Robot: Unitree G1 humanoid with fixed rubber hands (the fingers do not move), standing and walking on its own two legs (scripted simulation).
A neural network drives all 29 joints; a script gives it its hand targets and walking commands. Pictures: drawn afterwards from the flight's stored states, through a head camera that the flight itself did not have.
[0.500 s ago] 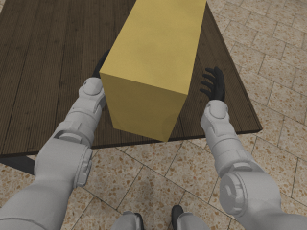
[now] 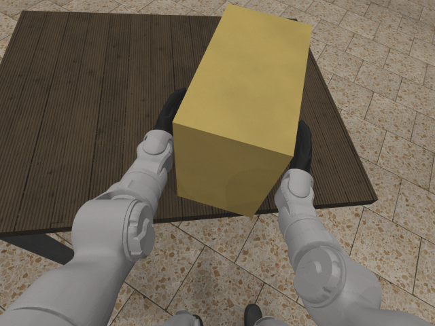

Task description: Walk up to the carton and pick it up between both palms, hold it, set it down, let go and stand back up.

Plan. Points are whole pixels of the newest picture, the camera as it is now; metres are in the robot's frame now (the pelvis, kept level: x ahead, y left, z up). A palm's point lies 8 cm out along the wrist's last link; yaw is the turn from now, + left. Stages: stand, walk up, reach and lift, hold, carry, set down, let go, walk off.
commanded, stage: reach and lift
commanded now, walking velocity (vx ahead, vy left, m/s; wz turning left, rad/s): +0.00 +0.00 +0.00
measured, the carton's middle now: (240, 116) +0.49 -0.02 +0.05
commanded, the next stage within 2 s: none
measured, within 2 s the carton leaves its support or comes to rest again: leaves its support in 1.48 s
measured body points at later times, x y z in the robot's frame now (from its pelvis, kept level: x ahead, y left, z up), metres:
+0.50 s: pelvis +0.02 +0.00 +0.01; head +0.10 +0.06 +0.45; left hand +0.47 +0.12 +0.04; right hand +0.41 -0.13 +0.03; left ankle +0.01 +0.03 -0.72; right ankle +0.04 -0.19 -0.72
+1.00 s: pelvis +0.02 +0.00 +0.01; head +0.10 +0.06 +0.45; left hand +0.47 +0.12 +0.04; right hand +0.41 -0.13 +0.03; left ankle +0.01 +0.03 -0.72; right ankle +0.04 -0.19 -0.72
